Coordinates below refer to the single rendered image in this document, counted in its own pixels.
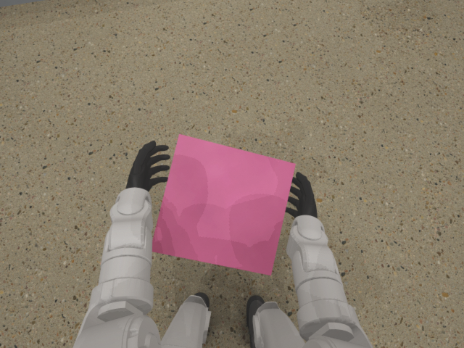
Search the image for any robot left foot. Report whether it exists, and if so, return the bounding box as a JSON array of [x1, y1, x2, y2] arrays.
[[194, 292, 210, 311]]

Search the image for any robot left hand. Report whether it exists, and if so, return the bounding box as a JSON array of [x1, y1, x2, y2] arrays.
[[126, 141, 170, 191]]

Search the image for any carton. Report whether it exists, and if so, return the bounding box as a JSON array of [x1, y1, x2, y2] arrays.
[[152, 134, 296, 276]]

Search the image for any right robot forearm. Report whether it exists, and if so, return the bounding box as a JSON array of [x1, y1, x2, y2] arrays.
[[286, 215, 373, 348]]

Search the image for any robot right hand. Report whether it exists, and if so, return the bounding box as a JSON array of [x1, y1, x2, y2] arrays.
[[285, 172, 318, 218]]

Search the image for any robot left upper arm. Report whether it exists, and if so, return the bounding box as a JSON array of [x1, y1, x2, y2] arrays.
[[73, 313, 162, 348]]

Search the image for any robot left thigh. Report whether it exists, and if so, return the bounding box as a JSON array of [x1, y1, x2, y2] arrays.
[[161, 302, 211, 348]]

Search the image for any left robot forearm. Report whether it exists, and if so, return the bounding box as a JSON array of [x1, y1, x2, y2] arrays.
[[73, 188, 154, 347]]

